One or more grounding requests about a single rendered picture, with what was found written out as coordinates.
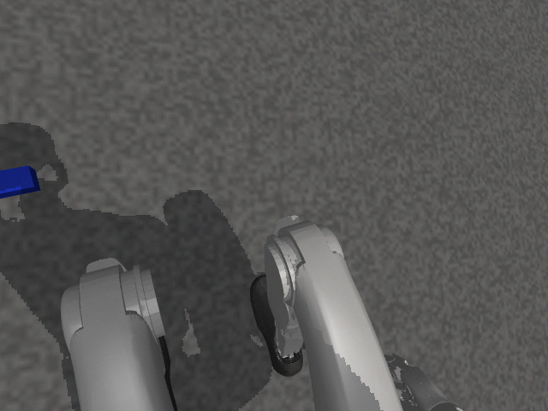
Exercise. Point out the small box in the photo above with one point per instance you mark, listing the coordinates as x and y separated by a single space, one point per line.
16 181

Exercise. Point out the left robot foot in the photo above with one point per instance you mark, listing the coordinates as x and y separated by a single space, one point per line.
167 368

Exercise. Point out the right robot hand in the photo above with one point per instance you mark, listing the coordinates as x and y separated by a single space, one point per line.
417 391

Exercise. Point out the right robot foot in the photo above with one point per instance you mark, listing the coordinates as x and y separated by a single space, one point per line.
266 323

